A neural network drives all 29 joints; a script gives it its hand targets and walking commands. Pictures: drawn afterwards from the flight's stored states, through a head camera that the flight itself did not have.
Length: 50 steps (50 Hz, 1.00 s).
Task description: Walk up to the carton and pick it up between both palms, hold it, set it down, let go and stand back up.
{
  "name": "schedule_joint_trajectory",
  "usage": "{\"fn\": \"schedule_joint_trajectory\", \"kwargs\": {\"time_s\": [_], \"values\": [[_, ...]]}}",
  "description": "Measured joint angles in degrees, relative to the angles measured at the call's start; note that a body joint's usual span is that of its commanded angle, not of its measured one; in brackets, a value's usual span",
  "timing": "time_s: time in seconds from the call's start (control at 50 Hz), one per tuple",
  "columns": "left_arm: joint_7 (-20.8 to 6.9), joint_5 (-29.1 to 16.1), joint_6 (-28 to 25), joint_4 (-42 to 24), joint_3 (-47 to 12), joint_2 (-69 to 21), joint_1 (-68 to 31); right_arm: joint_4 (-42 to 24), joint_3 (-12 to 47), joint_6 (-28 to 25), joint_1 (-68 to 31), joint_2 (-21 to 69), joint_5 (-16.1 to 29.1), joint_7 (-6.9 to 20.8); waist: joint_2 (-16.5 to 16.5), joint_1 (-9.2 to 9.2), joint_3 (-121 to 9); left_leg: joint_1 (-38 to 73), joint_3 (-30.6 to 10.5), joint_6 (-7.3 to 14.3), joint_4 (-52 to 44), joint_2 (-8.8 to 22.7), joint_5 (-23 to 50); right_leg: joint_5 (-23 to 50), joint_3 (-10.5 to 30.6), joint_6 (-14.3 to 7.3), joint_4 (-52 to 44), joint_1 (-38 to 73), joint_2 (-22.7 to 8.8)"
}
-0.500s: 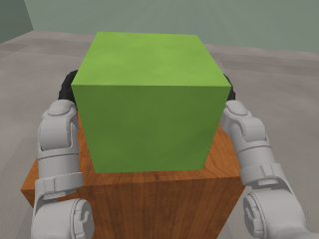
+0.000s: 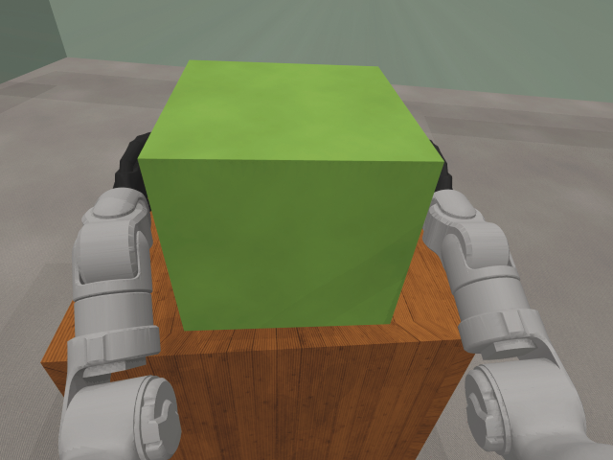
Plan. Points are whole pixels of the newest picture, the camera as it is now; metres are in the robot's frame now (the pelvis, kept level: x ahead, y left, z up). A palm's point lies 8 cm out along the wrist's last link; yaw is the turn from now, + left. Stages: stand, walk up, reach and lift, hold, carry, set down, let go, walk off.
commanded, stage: hold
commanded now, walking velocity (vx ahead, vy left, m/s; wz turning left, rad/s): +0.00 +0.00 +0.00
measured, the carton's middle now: (287, 189) +0.43 +0.01 +0.20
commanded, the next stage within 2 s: none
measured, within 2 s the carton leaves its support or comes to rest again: neither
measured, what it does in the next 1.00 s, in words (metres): stands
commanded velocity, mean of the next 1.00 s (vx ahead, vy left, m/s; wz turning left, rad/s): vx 0.00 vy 0.00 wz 0.00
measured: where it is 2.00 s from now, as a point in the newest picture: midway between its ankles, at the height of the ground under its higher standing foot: outside the picture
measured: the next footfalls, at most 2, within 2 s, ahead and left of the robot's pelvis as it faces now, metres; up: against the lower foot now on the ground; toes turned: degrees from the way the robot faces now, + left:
none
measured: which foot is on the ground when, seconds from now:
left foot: down 0.00-1.00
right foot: down 0.00-1.00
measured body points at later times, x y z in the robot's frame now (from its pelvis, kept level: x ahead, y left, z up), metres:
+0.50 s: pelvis +0.00 +0.00 +0.00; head -0.06 +0.02 +0.45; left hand +0.38 +0.19 +0.23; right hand +0.38 -0.18 +0.23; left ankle +0.02 +0.13 -0.75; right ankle +0.01 -0.11 -0.75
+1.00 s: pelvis +0.00 +0.00 +0.00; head -0.07 +0.02 +0.44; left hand +0.37 +0.19 +0.23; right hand +0.38 -0.18 +0.23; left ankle +0.02 +0.13 -0.75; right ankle +0.01 -0.11 -0.75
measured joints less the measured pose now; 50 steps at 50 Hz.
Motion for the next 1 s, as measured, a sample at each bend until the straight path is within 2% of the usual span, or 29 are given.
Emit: {"fn": "schedule_joint_trajectory", "kwargs": {"time_s": [0.46,1.0], "values": [[0.0,-0.1,0.2,-2.0,-0.2,-0.4,1.3,-2.0,0.6,-0.3,1.5,-0.2,0.7,-0.4,0.1,-0.07,0.3,0.3,0.1,0.0,0.1,0.1,-0.3,0.0,0.2,0.0,-0.4,0.5,0.1],[-0.1,0.2,0.1,-1.1,-0.1,-0.3,0.9,-0.9,0.3,-0.3,0.8,0.0,0.2,-0.1,0.0,-0.04,0.3,0.3,0.0,0.0,0.0,0.0,-0.1,0.0,0.1,0.0,-0.2,0.3,0.1]]}}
